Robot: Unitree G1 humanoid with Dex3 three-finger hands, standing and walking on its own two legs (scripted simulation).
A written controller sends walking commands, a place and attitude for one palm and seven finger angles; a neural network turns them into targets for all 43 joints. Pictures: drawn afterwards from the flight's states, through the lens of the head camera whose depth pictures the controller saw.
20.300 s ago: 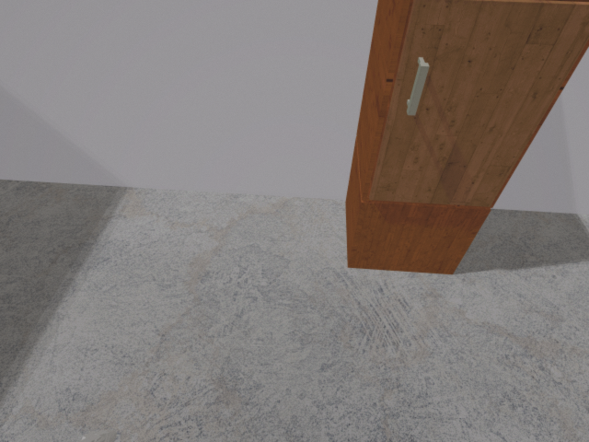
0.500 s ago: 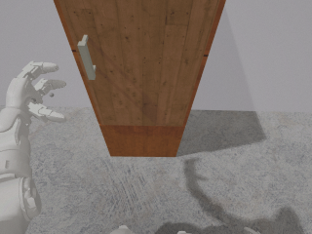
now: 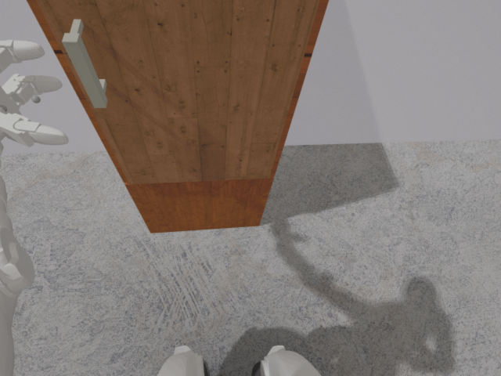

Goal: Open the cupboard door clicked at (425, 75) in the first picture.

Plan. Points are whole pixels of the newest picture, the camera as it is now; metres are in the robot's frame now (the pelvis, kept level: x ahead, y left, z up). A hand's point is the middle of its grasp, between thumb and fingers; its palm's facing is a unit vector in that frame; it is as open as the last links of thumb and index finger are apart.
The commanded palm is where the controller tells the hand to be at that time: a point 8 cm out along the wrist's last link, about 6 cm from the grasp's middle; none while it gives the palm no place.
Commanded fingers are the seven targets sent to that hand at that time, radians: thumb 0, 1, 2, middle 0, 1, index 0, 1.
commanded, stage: move the hooked fingers beside the handle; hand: left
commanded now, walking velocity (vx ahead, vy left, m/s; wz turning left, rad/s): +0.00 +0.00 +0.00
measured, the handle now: (89, 66) +0.58 +0.21 +0.11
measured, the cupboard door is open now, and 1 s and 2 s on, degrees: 0 0 0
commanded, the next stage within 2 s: slide the fingers in behind the handle in 0.96 s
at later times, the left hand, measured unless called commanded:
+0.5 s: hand (41, 88) +0.54 +0.28 +0.10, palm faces +0.01 -1.00 +0.01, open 14.0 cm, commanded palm +0.52 +0.32 +0.11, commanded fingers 0.00 -0.50 0.30 -0.30 -1.20 -0.30 -1.20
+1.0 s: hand (43, 93) +0.52 +0.27 +0.11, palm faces +0.01 -1.00 +0.01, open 14.0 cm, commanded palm +0.52 +0.31 +0.10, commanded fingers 0.00 -0.50 0.30 -0.30 -1.20 -0.30 -1.20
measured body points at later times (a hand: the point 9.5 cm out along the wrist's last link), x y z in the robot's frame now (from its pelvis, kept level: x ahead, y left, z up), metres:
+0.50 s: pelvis +0.02 +0.02 +0.00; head +0.16 +0.05 +0.42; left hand +0.53 +0.33 +0.11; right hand -0.02 -0.25 -0.10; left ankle +0.03 +0.10 -0.69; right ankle +0.00 -0.11 -0.69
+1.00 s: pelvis +0.01 +0.01 -0.01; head +0.14 +0.05 +0.43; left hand +0.52 +0.32 +0.11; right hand +0.01 -0.26 -0.10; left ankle +0.03 +0.10 -0.69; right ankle +0.00 -0.11 -0.69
